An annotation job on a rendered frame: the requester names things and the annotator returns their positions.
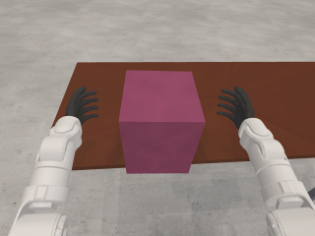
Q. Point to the carton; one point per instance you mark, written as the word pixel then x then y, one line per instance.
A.
pixel 161 121

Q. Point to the right robot hand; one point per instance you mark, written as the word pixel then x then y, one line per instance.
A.
pixel 242 109

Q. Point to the table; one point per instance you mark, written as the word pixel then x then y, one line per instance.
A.
pixel 281 93

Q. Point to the robot right upper arm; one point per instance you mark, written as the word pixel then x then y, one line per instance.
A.
pixel 298 221

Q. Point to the robot left upper arm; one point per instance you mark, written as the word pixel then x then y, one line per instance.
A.
pixel 41 224

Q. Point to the robot right forearm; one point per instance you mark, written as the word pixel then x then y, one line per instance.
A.
pixel 280 187

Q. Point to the robot left forearm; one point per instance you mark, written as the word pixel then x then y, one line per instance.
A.
pixel 48 187

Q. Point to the left robot hand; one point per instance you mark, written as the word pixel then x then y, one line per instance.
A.
pixel 76 104

